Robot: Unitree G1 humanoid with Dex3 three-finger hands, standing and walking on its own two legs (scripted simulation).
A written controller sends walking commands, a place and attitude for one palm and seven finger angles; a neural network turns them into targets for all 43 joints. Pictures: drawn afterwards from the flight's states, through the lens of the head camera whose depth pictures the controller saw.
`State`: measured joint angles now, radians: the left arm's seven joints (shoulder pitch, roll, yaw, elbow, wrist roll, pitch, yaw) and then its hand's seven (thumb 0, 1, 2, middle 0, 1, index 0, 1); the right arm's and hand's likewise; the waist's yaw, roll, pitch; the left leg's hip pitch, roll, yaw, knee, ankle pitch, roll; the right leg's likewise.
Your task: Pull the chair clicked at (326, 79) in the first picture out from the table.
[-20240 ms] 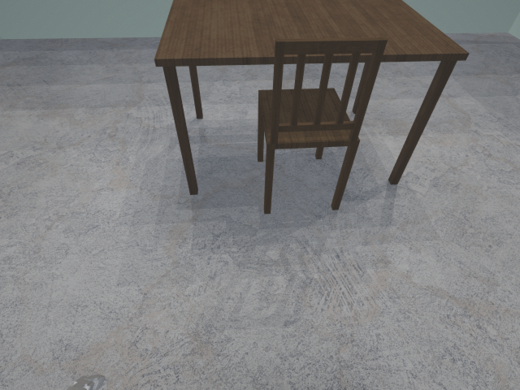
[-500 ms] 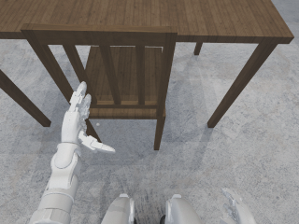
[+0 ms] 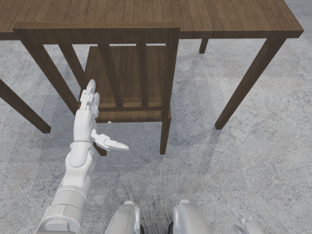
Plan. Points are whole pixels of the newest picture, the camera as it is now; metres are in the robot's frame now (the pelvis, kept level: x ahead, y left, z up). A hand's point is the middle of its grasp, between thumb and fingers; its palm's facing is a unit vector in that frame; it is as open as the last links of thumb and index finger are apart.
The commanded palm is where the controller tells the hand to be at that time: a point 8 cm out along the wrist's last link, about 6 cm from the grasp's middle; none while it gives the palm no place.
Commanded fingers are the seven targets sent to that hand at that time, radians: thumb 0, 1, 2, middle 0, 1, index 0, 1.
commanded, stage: aim the fingers beside a spindle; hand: left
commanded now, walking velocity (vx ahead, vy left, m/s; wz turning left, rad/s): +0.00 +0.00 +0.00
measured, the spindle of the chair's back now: (113, 79) +0.54 +0.13 +0.01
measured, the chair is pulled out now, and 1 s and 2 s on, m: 0.00 0.00 0.00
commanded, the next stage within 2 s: push the fingers through the gap in 1.74 s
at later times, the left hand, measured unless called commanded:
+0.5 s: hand (107, 121) +0.40 +0.13 +0.02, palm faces +0.03 -1.00 -0.05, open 17.0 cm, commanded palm +0.37 +0.18 +0.02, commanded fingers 0.00 -0.50 0.30 -0.06 -0.08 -0.06 -0.08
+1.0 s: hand (109, 120) +0.40 +0.13 +0.02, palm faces +0.00 -1.00 -0.05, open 17.0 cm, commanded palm +0.37 +0.17 +0.02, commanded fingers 0.00 -0.50 0.30 -0.06 -0.08 -0.06 -0.08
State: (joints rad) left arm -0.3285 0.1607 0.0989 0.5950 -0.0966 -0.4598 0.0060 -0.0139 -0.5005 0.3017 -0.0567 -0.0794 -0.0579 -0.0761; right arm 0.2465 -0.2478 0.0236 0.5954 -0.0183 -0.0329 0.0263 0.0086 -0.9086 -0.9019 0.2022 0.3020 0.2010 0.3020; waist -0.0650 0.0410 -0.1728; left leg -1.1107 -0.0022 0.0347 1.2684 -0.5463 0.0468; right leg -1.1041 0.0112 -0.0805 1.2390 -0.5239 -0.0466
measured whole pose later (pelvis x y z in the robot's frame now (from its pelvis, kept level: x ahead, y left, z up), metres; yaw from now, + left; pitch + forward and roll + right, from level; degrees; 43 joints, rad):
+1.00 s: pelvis +0.00 +0.00 +0.00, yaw +0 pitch +23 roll -2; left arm -0.39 0.18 0.10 0.65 -0.10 -0.46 -0.01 -0.01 -0.50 0.30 -0.06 -0.08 -0.06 -0.08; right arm 0.23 -0.25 0.02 0.59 -0.01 -0.02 0.02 0.01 -0.91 -0.90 0.20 0.30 0.20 0.30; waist -0.07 0.04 -0.17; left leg -1.13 0.00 0.03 1.28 -0.55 0.05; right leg -1.12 0.01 -0.09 1.24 -0.53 -0.04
